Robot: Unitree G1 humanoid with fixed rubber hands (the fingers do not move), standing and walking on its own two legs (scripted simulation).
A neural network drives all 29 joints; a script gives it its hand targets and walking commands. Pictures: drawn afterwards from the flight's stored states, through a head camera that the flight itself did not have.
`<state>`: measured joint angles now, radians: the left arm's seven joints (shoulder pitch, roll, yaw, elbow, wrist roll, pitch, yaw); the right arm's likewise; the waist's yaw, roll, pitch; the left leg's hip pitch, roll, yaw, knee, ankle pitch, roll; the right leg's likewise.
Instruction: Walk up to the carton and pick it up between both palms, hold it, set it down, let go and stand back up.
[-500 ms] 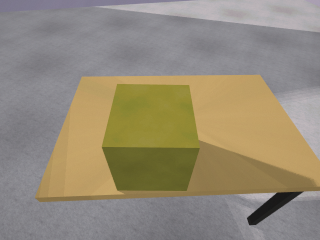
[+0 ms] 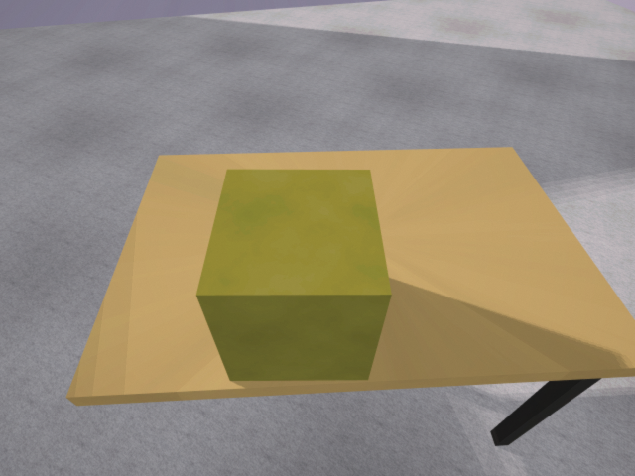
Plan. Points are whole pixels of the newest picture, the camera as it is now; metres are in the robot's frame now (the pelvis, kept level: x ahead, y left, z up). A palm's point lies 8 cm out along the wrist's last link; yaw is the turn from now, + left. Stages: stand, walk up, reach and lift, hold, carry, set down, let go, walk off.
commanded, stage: stand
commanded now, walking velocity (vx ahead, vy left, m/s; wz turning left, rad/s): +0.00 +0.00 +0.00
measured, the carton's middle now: (299, 276) +0.43 +0.02 -0.03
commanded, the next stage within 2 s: none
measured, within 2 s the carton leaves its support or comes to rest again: neither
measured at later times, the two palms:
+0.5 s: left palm out of the picture +0.00 +0.22 -0.14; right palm out of the picture +0.00 -0.23 -0.14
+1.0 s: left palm out of the picture +0.00 +0.22 -0.14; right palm out of the picture -0.01 -0.23 -0.15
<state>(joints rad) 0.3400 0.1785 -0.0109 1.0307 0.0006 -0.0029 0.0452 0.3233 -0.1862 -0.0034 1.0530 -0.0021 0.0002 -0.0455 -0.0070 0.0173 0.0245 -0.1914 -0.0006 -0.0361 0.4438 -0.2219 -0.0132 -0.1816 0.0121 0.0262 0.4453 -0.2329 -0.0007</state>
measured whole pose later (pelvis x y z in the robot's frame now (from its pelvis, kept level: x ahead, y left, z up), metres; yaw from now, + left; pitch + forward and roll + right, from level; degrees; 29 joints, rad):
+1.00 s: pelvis +0.01 +0.00 +0.00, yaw +0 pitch -2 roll +0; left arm 0.32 0.16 -0.01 1.07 0.00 -0.01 0.05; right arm 0.31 -0.17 0.00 1.09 0.00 0.00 -0.05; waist 0.00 0.02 0.04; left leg -0.16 0.01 -0.03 0.42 -0.22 -0.02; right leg -0.16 0.02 0.03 0.43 -0.23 0.00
